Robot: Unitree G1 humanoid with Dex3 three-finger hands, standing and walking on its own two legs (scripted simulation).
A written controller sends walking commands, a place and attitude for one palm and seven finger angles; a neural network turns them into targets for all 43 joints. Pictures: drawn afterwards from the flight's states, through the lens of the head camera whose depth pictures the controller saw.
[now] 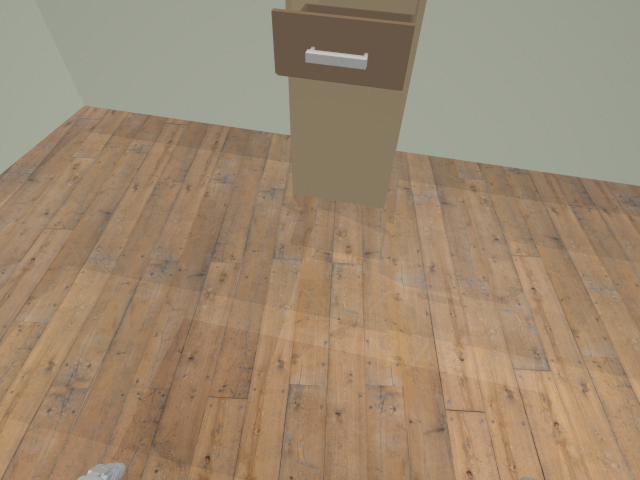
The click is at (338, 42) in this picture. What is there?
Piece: drawer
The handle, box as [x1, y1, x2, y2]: [305, 47, 367, 69]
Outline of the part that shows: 305,53 306,62 364,69 366,66 367,53 364,53 364,55 362,56 315,50 314,47 307,49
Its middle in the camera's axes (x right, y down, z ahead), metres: +0.04 -0.51 +1.07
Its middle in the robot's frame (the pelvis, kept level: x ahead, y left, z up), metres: +1.15 +0.02 +0.01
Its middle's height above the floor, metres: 0.78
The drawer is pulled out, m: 0.23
